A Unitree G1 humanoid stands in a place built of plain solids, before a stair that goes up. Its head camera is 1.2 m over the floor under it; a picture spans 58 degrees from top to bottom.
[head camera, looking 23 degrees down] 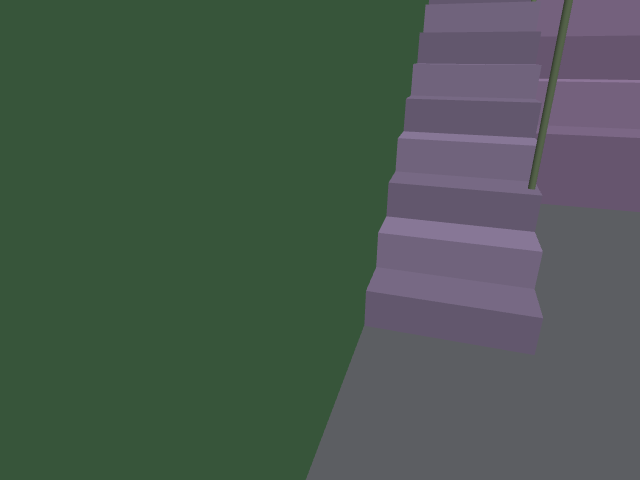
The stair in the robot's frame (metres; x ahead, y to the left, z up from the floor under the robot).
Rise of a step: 0.19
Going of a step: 0.26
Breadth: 0.76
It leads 17 degrees to the right of straight ahead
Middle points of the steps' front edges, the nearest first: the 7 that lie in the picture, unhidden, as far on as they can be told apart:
1.65 -0.58 0.19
1.90 -0.65 0.38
2.15 -0.73 0.57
2.40 -0.81 0.77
2.65 -0.88 0.96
2.89 -0.96 1.15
3.14 -1.04 1.35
